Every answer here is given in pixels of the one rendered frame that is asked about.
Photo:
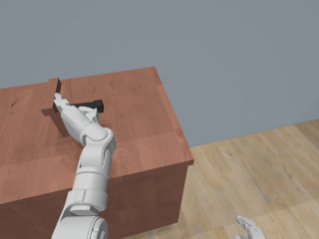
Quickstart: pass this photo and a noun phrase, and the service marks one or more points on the left robot forearm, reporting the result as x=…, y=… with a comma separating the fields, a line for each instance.
x=89, y=195

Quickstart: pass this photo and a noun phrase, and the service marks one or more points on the right robot hand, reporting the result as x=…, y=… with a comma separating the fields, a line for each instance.
x=248, y=225

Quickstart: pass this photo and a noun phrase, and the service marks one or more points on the left robot upper arm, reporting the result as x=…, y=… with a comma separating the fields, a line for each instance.
x=82, y=227

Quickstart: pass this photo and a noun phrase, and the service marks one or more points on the counter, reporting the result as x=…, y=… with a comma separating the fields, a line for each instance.
x=39, y=158

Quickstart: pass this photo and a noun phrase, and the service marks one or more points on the tap lever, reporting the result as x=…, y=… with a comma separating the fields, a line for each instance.
x=96, y=104

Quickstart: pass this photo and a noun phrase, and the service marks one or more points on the left robot hand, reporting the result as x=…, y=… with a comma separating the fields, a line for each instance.
x=75, y=119

